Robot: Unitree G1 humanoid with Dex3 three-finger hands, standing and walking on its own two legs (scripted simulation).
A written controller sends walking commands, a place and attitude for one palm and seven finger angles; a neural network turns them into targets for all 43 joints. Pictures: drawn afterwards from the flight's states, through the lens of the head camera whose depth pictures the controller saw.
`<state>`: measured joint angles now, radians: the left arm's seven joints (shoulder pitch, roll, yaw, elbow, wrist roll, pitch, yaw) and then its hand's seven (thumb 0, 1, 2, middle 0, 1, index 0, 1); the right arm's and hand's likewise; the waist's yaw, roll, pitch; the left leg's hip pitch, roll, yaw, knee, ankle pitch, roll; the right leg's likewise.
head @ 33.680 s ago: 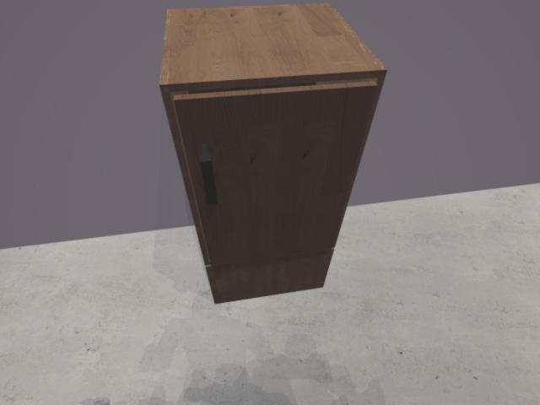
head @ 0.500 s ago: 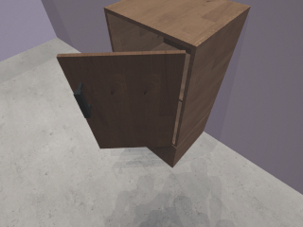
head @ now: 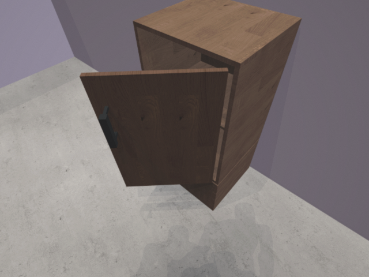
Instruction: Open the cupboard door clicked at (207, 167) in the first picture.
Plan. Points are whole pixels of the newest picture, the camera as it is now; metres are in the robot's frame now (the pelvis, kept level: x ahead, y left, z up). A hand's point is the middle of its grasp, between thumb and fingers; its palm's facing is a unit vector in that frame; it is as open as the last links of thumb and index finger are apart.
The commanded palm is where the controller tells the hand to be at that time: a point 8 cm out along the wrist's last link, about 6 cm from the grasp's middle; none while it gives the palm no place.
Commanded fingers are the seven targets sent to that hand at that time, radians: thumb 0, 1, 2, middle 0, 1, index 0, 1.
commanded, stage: look again from close up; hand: left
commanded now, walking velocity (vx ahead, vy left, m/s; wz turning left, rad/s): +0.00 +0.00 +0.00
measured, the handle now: (110, 127) +0.54 +0.27 -0.03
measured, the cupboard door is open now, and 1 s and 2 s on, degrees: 44 44 44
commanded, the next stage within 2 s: raise the hand with hooked fingers in 0.56 s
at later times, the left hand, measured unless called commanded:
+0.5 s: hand out of the picture +0.01 +0.17 -0.18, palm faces +0.03 -0.98 -0.19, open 7.3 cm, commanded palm none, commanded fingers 0.00 0.90 0.90 -0.20 -0.30 -0.20 -0.30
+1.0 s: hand (115, 245) +0.19 +0.16 -0.03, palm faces +0.05 -1.00 +0.00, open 8.1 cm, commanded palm +0.13 +0.24 -0.06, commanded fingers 0.00 0.48 0.72 -0.23 -0.57 -0.23 -0.57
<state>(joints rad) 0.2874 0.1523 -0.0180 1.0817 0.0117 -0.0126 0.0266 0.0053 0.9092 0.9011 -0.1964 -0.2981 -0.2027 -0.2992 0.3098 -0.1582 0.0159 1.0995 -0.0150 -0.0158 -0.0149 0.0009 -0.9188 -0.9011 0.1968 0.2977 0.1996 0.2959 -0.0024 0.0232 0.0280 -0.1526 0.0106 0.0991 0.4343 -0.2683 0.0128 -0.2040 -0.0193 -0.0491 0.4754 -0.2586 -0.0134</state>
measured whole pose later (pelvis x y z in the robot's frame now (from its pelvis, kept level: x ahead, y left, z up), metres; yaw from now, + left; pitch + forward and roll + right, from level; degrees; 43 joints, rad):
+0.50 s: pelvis +0.01 +0.00 +0.00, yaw +0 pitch -1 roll +1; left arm 0.28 0.14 -0.01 1.13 0.02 -0.02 0.03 0.01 0.91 0.90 -0.20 -0.30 -0.20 -0.30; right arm 0.28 -0.14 0.01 1.15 -0.01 -0.03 -0.03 0.00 -0.92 -0.90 0.20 0.30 0.20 0.30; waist 0.01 0.00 0.03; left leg -0.12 0.01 0.10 0.43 -0.28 0.01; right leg -0.17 -0.02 -0.05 0.47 -0.28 -0.01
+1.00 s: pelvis -0.03 -0.01 -0.07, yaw +2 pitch +12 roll +2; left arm 0.29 0.14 0.13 0.23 -0.22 -0.60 -0.26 0.01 0.71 0.81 -0.21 -0.43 -0.22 -0.43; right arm 0.16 -0.28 -0.08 0.58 0.01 -0.26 0.01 0.01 -0.91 -0.90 0.20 0.30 0.20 0.30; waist 0.00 -0.05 -0.15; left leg -0.73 0.02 0.07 1.01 -0.48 0.00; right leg -0.77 -0.05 -0.06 1.03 -0.45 -0.03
